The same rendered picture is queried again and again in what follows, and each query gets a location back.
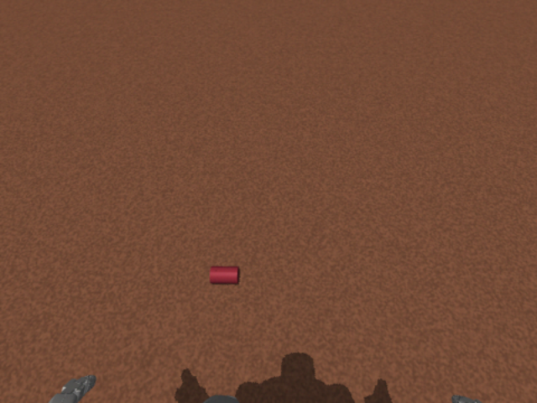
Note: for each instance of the can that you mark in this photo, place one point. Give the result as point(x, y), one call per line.
point(224, 274)

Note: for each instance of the left robot hand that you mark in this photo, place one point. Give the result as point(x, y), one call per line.
point(73, 391)

